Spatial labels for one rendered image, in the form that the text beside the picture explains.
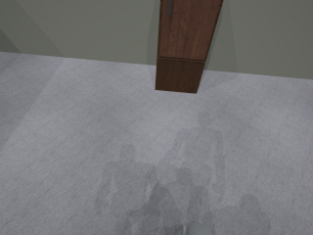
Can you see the cupboard door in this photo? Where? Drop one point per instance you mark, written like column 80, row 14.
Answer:
column 186, row 32

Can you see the robot right thigh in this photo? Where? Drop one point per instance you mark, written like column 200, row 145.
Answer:
column 195, row 228

